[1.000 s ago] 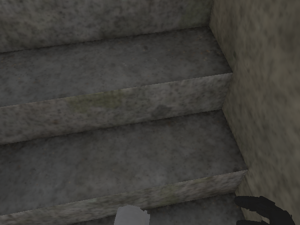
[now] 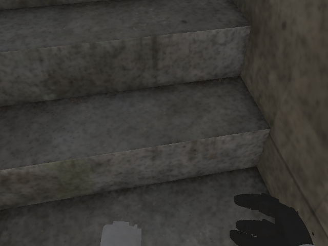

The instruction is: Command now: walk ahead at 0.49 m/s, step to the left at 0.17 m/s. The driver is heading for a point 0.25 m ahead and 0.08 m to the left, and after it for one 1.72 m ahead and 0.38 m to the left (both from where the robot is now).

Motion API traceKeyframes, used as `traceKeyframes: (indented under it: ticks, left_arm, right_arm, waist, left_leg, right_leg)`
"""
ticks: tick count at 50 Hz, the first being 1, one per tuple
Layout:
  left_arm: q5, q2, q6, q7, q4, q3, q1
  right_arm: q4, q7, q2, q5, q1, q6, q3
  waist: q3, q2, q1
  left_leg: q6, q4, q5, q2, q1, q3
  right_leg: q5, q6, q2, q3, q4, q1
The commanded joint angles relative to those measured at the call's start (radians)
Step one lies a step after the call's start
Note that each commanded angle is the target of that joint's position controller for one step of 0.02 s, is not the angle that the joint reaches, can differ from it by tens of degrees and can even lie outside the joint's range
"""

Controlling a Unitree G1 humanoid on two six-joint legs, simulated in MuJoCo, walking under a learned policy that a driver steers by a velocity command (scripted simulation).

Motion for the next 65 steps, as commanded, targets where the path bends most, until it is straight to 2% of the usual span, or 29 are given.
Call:
traceKeyframes:
  ticks: [1,2,5,6,7,8,9,10,12,13,14,17,18,19,20,23,26,27,28,30,31,34,37,39,42,45,48,53,65]
  left_arm:
    - [-0.015,0.200,0.017,-0.088,-0.161,0.021,-0.279]
    - [-0.139,0.224,-0.045,0.117,-0.216,0.038,-0.247]
    - [-0.170,0.279,-0.070,0.215,-0.158,0.043,-0.058]
    - [-0.170,0.311,-0.078,0.185,-0.199,0.066,-0.117]
    - [-0.147,0.237,-0.092,0.157,-0.270,0.078,-0.110]
    - [-0.107,0.120,-0.095,0.116,-0.338,0.073,-0.195]
    - [-0.037,-0.028,-0.085,0.106,-0.388,0.044,-0.253]
    - [-0.111,-0.046,-0.015,0.006,-0.228,0.035,-0.199]
    - [-0.081,0.021,-0.001,0.007,-0.329,0.039,-0.333]
    - [-0.045,-0.150,-0.027,0.127,-0.454,-0.011,-0.333]
    - [-0.090,-0.039,0.006,0.054,-0.401,-0.016,-0.404]
    - [-0.126,-0.045,0.038,0.052,-0.478,-0.041,-0.491]
    - [-0.140,-0.132,0.046,0.171,-0.512,-0.039,-0.490]
    - [-0.130,-0.019,0.049,0.091,-0.531,-0.066,-0.594]
    - [-0.124,-0.006,0.062,0.069,-0.558,-0.059,-0.654]
    - [-0.110,-0.022,0.135,-0.008,-0.540,-0.061,-0.677]
    - [-0.092,0.032,0.143,0.020,-0.406,-0.033,-0.480]
    - [-0.065,0.048,0.160,0.031,-0.402,-0.020,-0.434]
    - [-0.099,0.088,0.163,0.038,-0.367,-0.019,-0.411]
    - [-0.061,0.154,0.161,0.045,-0.309,0.035,-0.202]
    - [-0.083,0.135,0.112,0.046,-0.262,0.030,-0.193]
    - [-0.126,-0.030,-0.024,0.059,-0.155,-0.007,-0.352]
    - [-0.114,-0.141,-0.046,0.043,-0.187,-0.053,-0.472]
    - [-0.136,-0.037,-0.039,0.014,-0.293,-0.034,-0.584]
    - [-0.091,0.122,-0.071,0.018,-0.317,0.010,-0.596]
    - [-0.125,0.014,-0.061,0.006,-0.261,-0.005,-0.464]
    - [-0.151,0.048,-0.016,-0.030,-0.144,0.023,-0.130]
    - [-0.116,0.030,-0.020,0.011,-0.206,-0.007,-0.397]
    - [-0.132,0.067,-0.027,0.024,-0.196,0.001,-0.401]
  right_arm:
    - [-0.063,0.018,-0.156,0.040,-0.178,0.042,-0.035]
    - [-0.008,-0.046,0.061,-0.011,0.001,-0.023,0.021]
    - [0.122,-0.088,0.030,0.004,0.162,-0.062,0.009]
    - [0.138,-0.081,0.000,-0.010,0.307,-0.102,0.001]
    - [0.200,-0.104,-0.169,-0.056,0.452,-0.103,-0.062]
    - [0.281,-0.136,-0.307,-0.075,0.538,-0.089,-0.115]
    - [0.282,-0.142,-0.280,-0.063,0.441,-0.112,-0.127]
    - [0.364,-0.005,-0.244,-0.037,0.709,-0.066,-0.094]
    - [0.464,0.074,-0.066,-0.002,0.575,-0.056,-0.060]
    - [0.415,-0.033,-0.077,-0.012,0.401,-0.120,-0.103]
    - [0.499,0.038,0.081,-0.038,0.386,-0.103,-0.022]
    - [0.429,0.029,-0.001,-0.094,0.246,-0.119,-0.050]
    - [0.492,-0.054,-0.093,-0.027,0.465,-0.181,-0.065]
    - [0.482,-0.008,-0.089,-0.110,0.420,-0.143,-0.058]
    - [0.482,0.021,-0.110,-0.121,0.506,-0.119,-0.057]
    - [0.439,0.105,-0.263,-0.025,0.480,-0.066,-0.099]
    - [0.501,0.092,-0.249,0.026,0.618,-0.127,-0.111]
    - [0.542,0.107,-0.216,-0.001,0.655,-0.104,-0.117]
    - [0.530,0.107,-0.159,-0.058,0.719,-0.093,-0.107]
    - [0.493,0.136,-0.144,-0.059,0.572,-0.035,-0.136]
    - [0.489,0.108,-0.133,-0.041,0.518,-0.031,-0.150]
    - [0.475,0.001,-0.039,-0.042,0.404,-0.078,-0.109]
    - [0.452,-0.029,-0.012,-0.029,0.363,-0.051,-0.081]
    - [0.421,0.007,-0.056,0.016,0.317,-0.043,-0.083]
    - [0.416,0.016,-0.067,-0.031,0.326,-0.101,-0.091]
    - [0.388,0.008,-0.073,-0.013,0.276,-0.109,-0.090]
    - [0.371,0.018,-0.107,0.026,0.229,-0.098,-0.071]
    - [0.357,0.083,-0.052,0.036,0.212,-0.097,-0.083]
    - [0.379,0.065,-0.056,0.027,0.301,-0.109,-0.080]
  waist:
    - [0.024,-0.167,-0.106]
    - [0.062,-0.017,-0.111]
    - [-0.145,-0.123,-0.118]
    - [-0.207,-0.243,-0.182]
    - [-0.280,-0.111,-0.194]
    - [-0.245,0.274,-0.200]
    - [-0.186,0.163,-0.151]
    - [0.008,0.180,-0.209]
    - [-0.011,-0.006,-0.034]
    - [0.089,0.026,0.044]
    - [-0.050,-0.130,0.109]
    - [0.044,0.042,0.140]
    - [0.229,0.108,0.034]
    - [-0.060,-0.037,0.084]
    - [-0.029,0.017,0.062]
    - [-0.067,0.217,0.120]
    - [-0.100,0.205,0.117]
    - [-0.161,0.225,0.113]
    - [-0.328,0.050,0.038]
    - [-0.248,-0.276,0.173]
    - [-0.168,-0.205,0.149]
    - [-0.061,0.028,-0.008]
    - [-0.069,0.035,-0.091]
    - [-0.080,-0.047,-0.102]
    - [-0.018,0.000,-0.122]
    - [0.027,0.027,-0.073]
    - [-0.037,0.105,0.086]
    - [0.114,0.063,-0.019]
    - [0.058,0.015,-0.014]
  left_leg:
    - [-0.059,-0.330,0.115,-0.012,0.650,0.249]
    - [-0.124,-0.534,-0.052,0.017,0.807,0.416]
    - [-0.134,-0.803,-0.335,-0.147,0.889,0.429]
    - [-0.114,-1.089,-0.249,-0.144,0.975,0.304]
    - [-0.022,-1.272,-0.296,0.000,1.197,-0.131]
    - [0.113,-1.668,-0.045,0.241,1.362,-0.721]
    - [0.120,-1.669,0.082,0.271,1.290,-0.739]
    - [0.063,-1.549,0.135,0.250,1.294,-0.685]
    - [0.008,-1.504,0.419,0.238,1.314,-0.345]
    - [-0.072,-1.593,0.102,0.185,1.130,-0.227]
    - [-0.089,-1.587,0.248,0.179,1.159,-0.079]
    - [-0.103,-1.810,0.187,0.124,0.848,0.064]
    - [-0.056,-1.900,0.385,0.177,0.893,0.018]
    - [-0.118,-1.795,0.234,0.176,1.107,0.015]
    - [-0.112,-1.812,0.335,0.138,1.137,0.080]
    - [0.006,-1.973,1.105,0.198,0.916,0.109]
    - [-0.033,-1.724,1.630,0.215,1.403,0.171]
    - [-0.054,-1.593,1.678,0.197,1.342,0.145]
    - [-0.110,-1.476,1.366,0.140,1.157,0.077]
    - [-0.207,-0.778,0.184,-0.066,0.736,-0.078]
    - [-0.209,-0.427,0.166,-0.095,0.508,-0.193]
    - [-0.215,-0.208,0.139,-0.026,0.286,-0.125]
    - [-0.303,-0.422,0.120,0.079,0.401,-0.040]
    - [-0.389,-0.654,-0.041,0.088,0.721,0.084]
    - [-0.408,-0.788,0.087,0.093,0.960,0.092]
    - [-0.422,-1.302,0.128,0.088,0.933,0.078]
    - [-0.331,-1.495,0.468,0.061,1.163,0.038]
    - [-0.253,-1.619,-0.086,0.050,1.124,-0.041]
    - [-0.254,-1.545,0.202,0.013,1.158,0.047]
  right_leg:
    - [0.722,-0.235,-0.137,0.153,-0.551,-0.617]
    - [0.255,-0.213,-0.189,0.032,-0.711,-0.446]
    - [1.887,-0.222,-0.187,-0.048,-0.136,0.122]
    - [2.012,-0.187,-0.221,-0.023,0.132,0.229]
    - [1.661,-0.111,-0.155,0.046,0.443,-0.015]
    - [0.369,-0.058,0.109,0.073,0.978,-0.415]
    - [0.196,-0.065,0.133,0.260,1.487,-0.606]
    - [0.454,-0.195,0.195,0.518,1.732,-1.059]
    - [0.236,-0.249,0.136,0.396,1.829,-1.226]
    - [0.036,-0.113,0.137,0.322,1.803,-0.966]
    - [0.199,-0.238,0.027,0.264,1.620,-1.130]
    - [-0.021,-0.203,-0.046,0.105,1.552,-0.955]
    - [-0.075,-0.065,0.084,0.090,1.725,-0.989]
    - [-0.007,-0.150,-0.066,0.093,1.463,-1.141]
    - [0.134,-0.162,-0.072,0.052,1.292,-1.153]
    - [0.019,-0.080,0.015,-0.143,1.069,-0.512]
    - [0.096,-0.072,0.055,-0.159,0.639,-0.561]
    - [0.261,-0.134,0.065,-0.042,0.574,-0.395]
    - [0.411,-0.226,0.001,0.195,0.491,-0.121]
    - [0.003,-0.351,-0.230,0.766,-0.045,-0.005]
    - [-0.132,-0.331,-0.260,0.860,-0.080,-0.010]
    - [-0.095,-0.250,-0.203,0.638,-0.026,-0.146]
    - [-0.035,-0.127,-0.107,0.312,-0.033,-0.287]
    - [0.127,-0.005,-0.031,0.046,-0.113,-0.419]
    - [0.548,-0.065,-0.135,0.087,-0.126,-0.383]
    - [0.575,-0.066,-0.146,0.126,0.018,-0.072]
    - [0.380,0.003,-0.085,0.110,0.093,0.028]
    - [-0.064,0.083,-0.043,0.045,0.082,-0.172]
    - [0.260,0.048,-0.088,0.083,0.092,-0.055]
